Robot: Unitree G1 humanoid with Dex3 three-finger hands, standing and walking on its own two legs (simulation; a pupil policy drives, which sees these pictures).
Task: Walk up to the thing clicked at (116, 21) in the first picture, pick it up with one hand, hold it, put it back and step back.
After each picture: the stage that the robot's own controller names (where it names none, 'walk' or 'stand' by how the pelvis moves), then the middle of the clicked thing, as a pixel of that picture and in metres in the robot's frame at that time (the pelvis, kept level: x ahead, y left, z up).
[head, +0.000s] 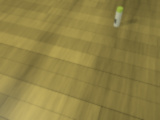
stand; (118, 17) +1.64 -0.48 -0.65
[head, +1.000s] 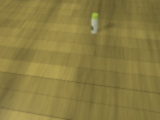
walk; (94, 23) +1.57 -0.07 -0.63
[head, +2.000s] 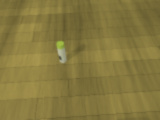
walk; (61, 52) +1.04 +0.24 -0.65
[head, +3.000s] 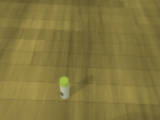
walk; (64, 88) +0.62 +0.14 -0.63
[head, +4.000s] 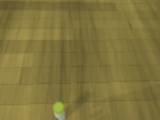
stand; (59, 113) +0.41 +0.13 -0.63
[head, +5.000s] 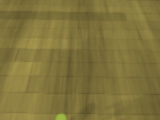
stand; out of the picture +0.37 +0.15 -0.65
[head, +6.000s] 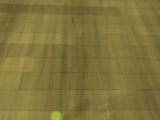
stand; out of the picture +0.35 +0.16 -0.64
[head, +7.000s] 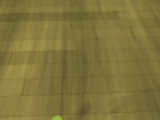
stand; out of the picture +0.36 +0.17 -0.66
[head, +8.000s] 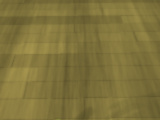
stand; out of the picture +0.35 +0.17 -0.66
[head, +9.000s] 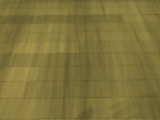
stand; out of the picture +0.34 +0.17 -0.66
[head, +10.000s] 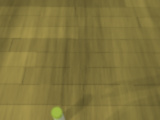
go down; (58, 116) +0.36 +0.17 -0.65
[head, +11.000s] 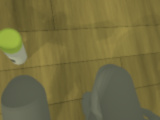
go down; (14, 49) +0.44 +0.20 -0.23
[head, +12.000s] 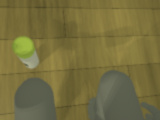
close in; (28, 55) +0.44 +0.19 -0.26
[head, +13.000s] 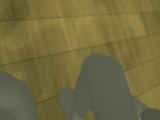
close in; out of the picture +0.43 +0.23 -0.16
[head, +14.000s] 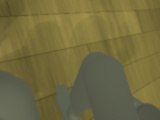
lift; out of the picture +0.42 +0.24 -0.16
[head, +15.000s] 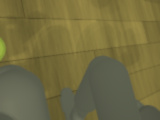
lift; out of the picture +0.36 +0.22 -0.16
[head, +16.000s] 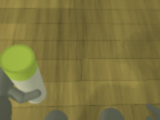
lift; (29, 80) +0.31 +0.17 +0.04
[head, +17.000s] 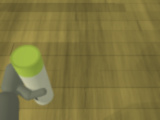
hold; (36, 80) +0.31 +0.16 +0.06
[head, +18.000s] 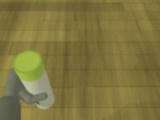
hold; (38, 84) +0.31 +0.16 +0.04
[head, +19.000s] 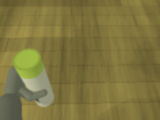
crouch; (37, 82) +0.32 +0.15 +0.02
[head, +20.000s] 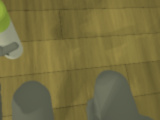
lower; (3, 35) +0.46 +0.20 -0.05
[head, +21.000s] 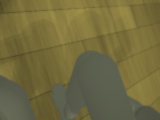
lower; out of the picture +0.43 +0.26 -0.16
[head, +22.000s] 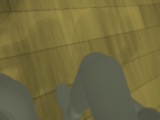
lower; out of the picture +0.42 +0.26 -0.17
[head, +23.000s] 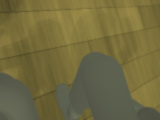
lower; out of the picture +0.42 +0.26 -0.17
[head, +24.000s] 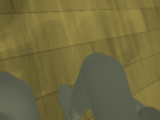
lower; out of the picture +0.41 +0.26 -0.16
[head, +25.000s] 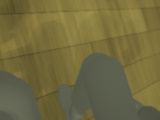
draw back; out of the picture +0.41 +0.24 -0.16
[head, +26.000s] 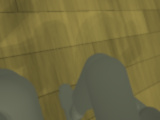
rise; out of the picture +0.40 +0.24 -0.17
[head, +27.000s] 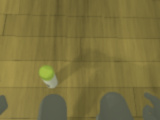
walk; (49, 78) +0.41 +0.17 -0.41
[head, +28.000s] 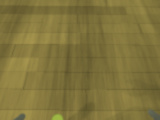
stand; out of the picture +0.35 +0.16 -0.59
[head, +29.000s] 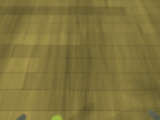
stand; out of the picture +0.35 +0.16 -0.60
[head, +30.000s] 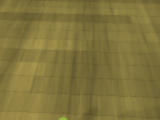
stand; out of the picture +0.36 +0.14 -0.65
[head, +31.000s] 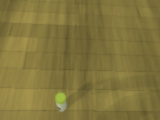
walk; (61, 102) +0.41 +0.10 -0.64
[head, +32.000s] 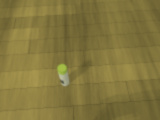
walk; (63, 75) +0.64 +0.17 -0.62
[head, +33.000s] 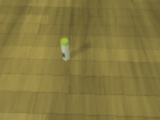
stand; (65, 49) +1.01 +0.16 -0.63
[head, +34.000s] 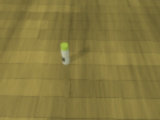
stand; (65, 54) +1.01 +0.16 -0.65
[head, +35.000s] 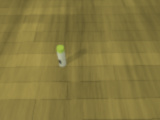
stand; (61, 56) +1.00 +0.19 -0.66
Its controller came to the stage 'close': yes
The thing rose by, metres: 0.69
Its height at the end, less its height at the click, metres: +0.00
